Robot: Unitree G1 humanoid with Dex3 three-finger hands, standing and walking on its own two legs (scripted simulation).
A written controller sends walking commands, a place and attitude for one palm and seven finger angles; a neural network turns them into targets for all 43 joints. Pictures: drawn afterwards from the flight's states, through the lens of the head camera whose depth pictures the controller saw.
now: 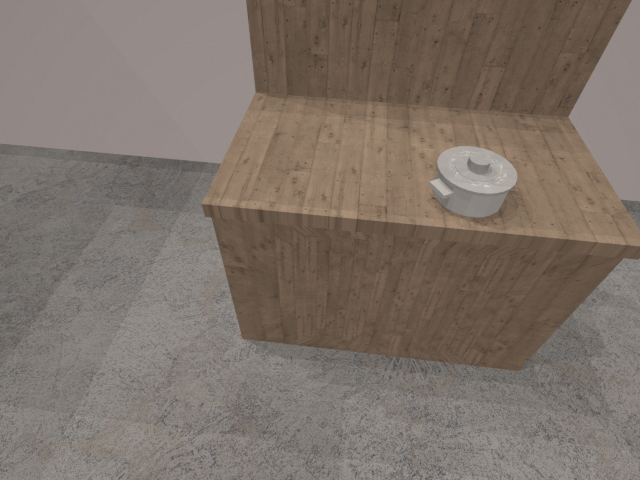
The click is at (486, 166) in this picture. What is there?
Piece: lid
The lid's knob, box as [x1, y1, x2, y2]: [467, 153, 490, 171]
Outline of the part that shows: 469,156 467,164 471,168 480,171 487,169 490,163 490,158 482,153 472,153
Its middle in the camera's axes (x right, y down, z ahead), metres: +0.34 -0.16 +0.83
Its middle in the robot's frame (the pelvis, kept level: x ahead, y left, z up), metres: +0.75 -0.30 -0.01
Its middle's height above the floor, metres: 0.77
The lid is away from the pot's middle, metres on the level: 0.00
